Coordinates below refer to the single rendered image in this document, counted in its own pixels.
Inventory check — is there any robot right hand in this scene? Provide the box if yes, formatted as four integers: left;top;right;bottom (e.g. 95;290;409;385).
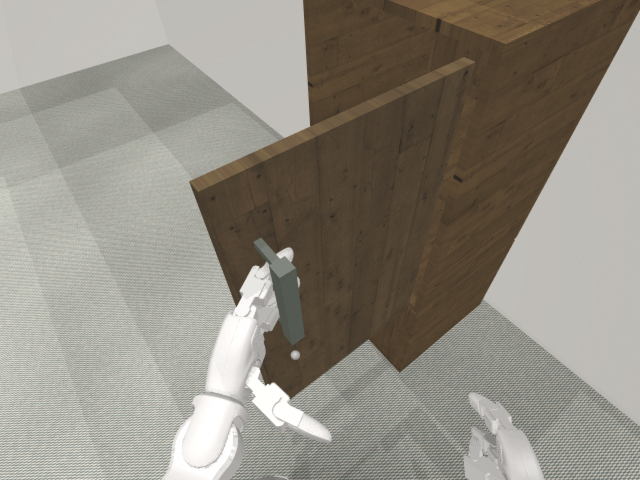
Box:
463;392;544;480

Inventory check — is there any cupboard door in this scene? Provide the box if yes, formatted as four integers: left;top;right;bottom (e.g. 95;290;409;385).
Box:
189;57;476;399

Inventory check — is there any handle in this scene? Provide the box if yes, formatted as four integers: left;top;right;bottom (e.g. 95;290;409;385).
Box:
253;238;305;346

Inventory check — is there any robot left hand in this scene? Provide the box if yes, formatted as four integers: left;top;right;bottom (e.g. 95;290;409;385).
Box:
205;247;332;444

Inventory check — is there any left robot forearm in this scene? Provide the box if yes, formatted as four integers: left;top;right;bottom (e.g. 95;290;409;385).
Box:
161;393;249;480

